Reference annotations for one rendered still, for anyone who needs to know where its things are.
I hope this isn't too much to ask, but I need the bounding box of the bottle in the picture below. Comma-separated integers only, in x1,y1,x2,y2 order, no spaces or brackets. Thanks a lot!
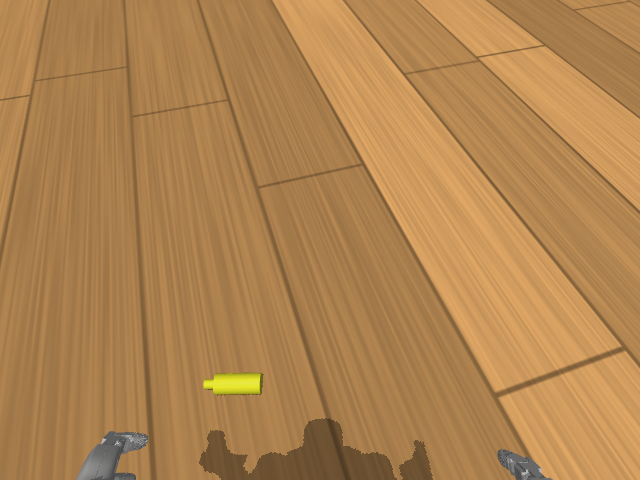
203,373,262,395

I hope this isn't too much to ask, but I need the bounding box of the right robot hand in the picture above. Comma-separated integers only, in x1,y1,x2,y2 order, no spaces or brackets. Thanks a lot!
498,449,552,480

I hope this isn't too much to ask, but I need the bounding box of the left robot hand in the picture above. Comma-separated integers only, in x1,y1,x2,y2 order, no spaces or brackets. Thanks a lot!
76,431,148,480

